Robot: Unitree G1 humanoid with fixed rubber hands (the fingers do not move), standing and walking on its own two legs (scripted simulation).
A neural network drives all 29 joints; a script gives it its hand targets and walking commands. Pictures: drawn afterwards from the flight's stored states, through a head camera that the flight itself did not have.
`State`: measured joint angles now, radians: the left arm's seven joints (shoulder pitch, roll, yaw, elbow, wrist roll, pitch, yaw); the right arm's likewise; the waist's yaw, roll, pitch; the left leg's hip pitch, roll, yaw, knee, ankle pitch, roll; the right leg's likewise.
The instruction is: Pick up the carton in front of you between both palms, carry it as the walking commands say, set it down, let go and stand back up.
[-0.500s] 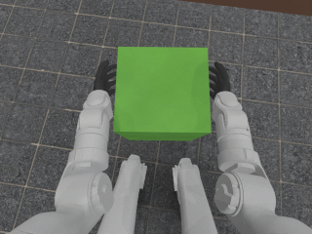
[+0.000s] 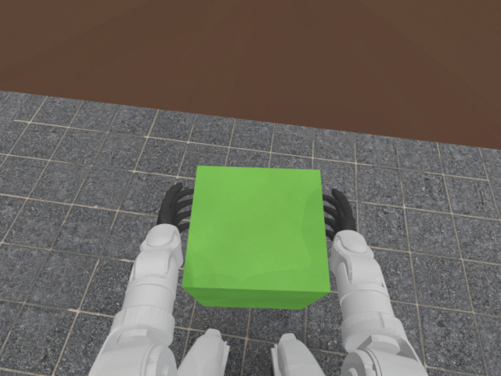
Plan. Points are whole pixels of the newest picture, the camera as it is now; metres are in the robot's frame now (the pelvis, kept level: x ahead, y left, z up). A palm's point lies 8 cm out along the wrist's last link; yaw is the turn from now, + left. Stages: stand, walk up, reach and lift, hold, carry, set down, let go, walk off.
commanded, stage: reach and lift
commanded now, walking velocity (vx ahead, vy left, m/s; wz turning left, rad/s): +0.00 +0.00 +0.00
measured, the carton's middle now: (255, 245) +0.34 +0.01 -0.10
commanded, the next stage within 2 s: hold in 1.42 s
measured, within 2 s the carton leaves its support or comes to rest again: neither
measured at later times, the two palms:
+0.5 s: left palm (145, 210) +0.31 +0.15 +0.10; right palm (377, 222) +0.31 -0.15 +0.10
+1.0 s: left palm (143, 206) +0.31 +0.15 +0.11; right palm (381, 219) +0.31 -0.15 +0.11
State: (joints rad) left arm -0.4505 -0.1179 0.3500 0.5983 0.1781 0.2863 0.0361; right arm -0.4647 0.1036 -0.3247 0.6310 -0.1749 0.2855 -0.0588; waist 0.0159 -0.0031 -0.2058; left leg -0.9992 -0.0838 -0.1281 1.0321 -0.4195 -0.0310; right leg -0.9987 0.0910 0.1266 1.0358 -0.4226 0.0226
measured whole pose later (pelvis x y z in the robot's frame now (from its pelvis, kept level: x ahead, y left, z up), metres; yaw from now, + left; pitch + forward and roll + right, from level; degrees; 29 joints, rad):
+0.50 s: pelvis +0.03 +0.00 +0.08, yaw +0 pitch -1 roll +0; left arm -0.24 -0.15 0.25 0.38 0.24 0.57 0.01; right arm -0.24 0.15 -0.25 0.40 -0.24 0.57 -0.03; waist 0.00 0.00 -0.08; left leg -0.20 -0.05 -0.14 0.46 -0.24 -0.01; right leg -0.20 0.05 0.15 0.46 -0.24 0.01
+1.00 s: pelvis +0.02 +0.00 +0.08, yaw +0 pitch -4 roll +0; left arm -0.31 -0.16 0.29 0.36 0.29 0.63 -0.02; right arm -0.30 0.16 -0.29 0.36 -0.29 0.63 0.00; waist 0.01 0.00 0.00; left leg -0.14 -0.04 -0.14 0.43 -0.21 -0.01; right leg -0.14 0.05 0.14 0.43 -0.22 0.01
